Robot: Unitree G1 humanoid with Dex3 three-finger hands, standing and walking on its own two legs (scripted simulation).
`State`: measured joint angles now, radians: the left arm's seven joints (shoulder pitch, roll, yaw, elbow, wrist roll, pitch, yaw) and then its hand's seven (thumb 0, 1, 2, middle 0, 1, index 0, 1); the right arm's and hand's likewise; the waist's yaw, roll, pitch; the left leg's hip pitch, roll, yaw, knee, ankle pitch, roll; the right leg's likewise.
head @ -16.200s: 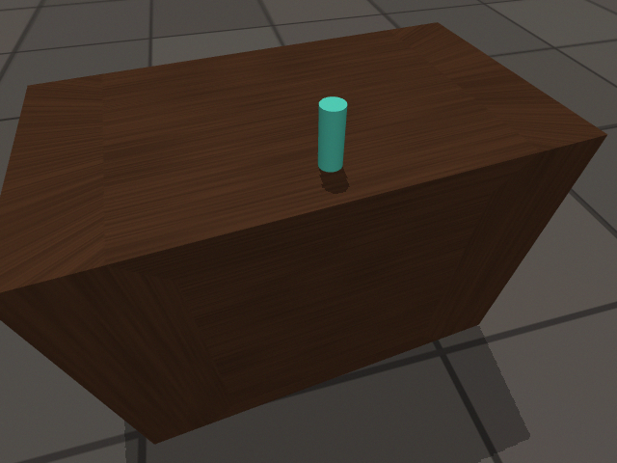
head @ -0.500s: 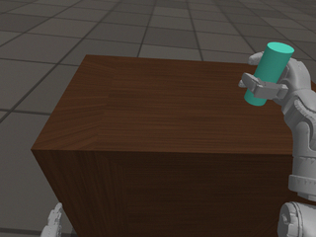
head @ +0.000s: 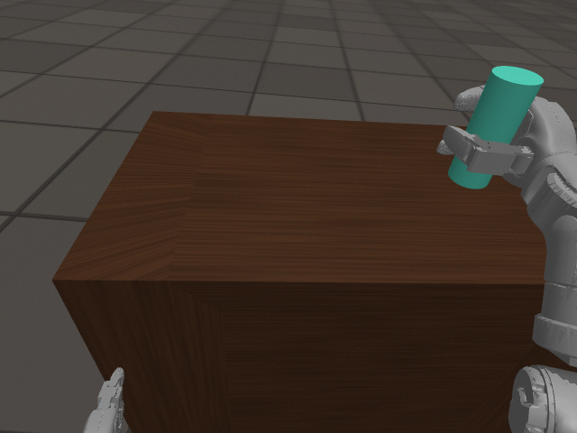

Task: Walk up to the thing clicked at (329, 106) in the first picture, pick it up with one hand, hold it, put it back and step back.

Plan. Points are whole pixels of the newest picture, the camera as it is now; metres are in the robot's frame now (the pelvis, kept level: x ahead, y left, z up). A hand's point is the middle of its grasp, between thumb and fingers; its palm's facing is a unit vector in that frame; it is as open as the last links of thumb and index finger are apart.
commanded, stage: hold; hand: right
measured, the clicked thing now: (489, 131) +0.35 -0.19 +0.32
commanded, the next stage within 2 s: none
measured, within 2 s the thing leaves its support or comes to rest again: neither
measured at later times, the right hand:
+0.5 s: hand (479, 132) +0.33 -0.16 +0.32, palm faces +0.05 +1.00 -0.03, open 6.2 cm
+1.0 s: hand (481, 128) +0.33 -0.17 +0.33, palm faces +0.09 +1.00 -0.02, open 6.2 cm
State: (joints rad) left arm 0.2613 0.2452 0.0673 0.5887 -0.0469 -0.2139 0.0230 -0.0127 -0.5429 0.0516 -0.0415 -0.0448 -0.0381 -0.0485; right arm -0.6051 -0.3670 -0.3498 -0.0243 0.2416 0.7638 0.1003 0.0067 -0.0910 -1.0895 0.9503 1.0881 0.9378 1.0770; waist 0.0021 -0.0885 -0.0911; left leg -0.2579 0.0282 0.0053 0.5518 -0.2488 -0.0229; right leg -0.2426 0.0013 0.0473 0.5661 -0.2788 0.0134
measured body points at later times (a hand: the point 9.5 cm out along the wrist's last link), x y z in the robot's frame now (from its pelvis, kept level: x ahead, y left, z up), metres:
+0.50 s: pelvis +0.00 +0.00 +0.00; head -0.07 +0.04 +0.44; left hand +0.18 +0.25 -0.07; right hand +0.32 -0.22 +0.33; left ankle +0.03 +0.13 -0.73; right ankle +0.02 -0.13 -0.73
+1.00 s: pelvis +0.00 +0.00 +0.00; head -0.06 +0.05 +0.44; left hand +0.17 +0.26 -0.07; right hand +0.32 -0.22 +0.33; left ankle +0.03 +0.13 -0.73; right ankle +0.02 -0.13 -0.73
